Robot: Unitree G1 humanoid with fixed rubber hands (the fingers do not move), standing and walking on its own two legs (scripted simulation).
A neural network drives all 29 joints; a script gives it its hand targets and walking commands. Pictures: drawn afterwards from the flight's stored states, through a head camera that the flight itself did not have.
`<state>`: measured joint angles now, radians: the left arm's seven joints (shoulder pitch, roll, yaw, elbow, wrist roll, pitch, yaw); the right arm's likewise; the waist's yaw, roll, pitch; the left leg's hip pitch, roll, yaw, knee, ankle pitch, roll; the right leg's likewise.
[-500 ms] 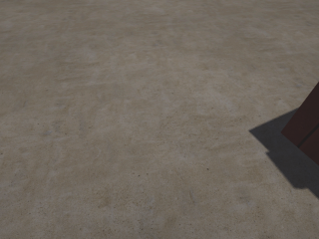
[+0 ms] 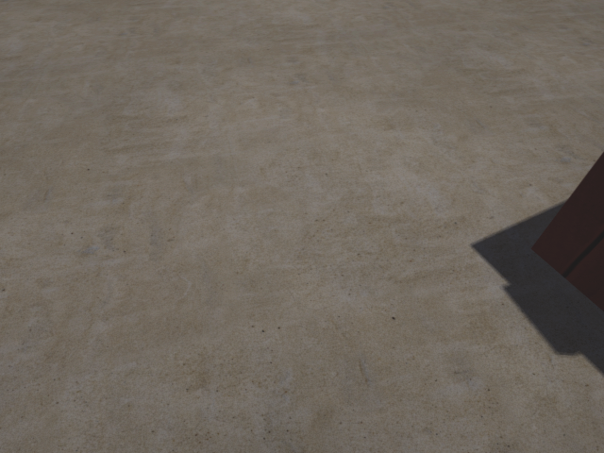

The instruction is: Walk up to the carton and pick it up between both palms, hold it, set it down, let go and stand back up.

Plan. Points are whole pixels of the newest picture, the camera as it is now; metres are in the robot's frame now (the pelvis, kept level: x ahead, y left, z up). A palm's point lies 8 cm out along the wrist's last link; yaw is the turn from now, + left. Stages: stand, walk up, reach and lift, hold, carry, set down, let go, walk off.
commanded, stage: stand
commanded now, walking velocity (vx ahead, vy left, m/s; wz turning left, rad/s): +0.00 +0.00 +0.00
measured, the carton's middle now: out of the picture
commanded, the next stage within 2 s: walk up in 0.08 s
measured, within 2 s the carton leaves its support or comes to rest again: neither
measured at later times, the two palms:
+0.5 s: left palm out of the picture +0.08 +0.24 -0.13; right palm out of the picture -0.02 -0.29 -0.14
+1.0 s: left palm (296, 365) +0.29 +0.03 -0.17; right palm out of the picture +0.12 -0.45 -0.13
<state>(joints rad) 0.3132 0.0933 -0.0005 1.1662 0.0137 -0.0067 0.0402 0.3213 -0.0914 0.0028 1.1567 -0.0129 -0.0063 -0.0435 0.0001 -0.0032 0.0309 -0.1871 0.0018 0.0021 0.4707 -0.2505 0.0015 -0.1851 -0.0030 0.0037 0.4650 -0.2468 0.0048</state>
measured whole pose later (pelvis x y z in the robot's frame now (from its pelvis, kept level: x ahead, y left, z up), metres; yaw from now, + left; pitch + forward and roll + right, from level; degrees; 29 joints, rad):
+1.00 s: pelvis +0.15 -0.19 -0.04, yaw -33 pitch -4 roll +0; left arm 0.40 0.27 0.02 0.84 0.04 0.02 -0.05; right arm 0.29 -0.23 -0.01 0.68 -0.04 -0.07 -0.01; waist 0.06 -0.02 0.06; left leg -0.43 0.04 0.10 0.76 -0.25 0.03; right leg -0.29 0.04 0.07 0.87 -0.53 -0.02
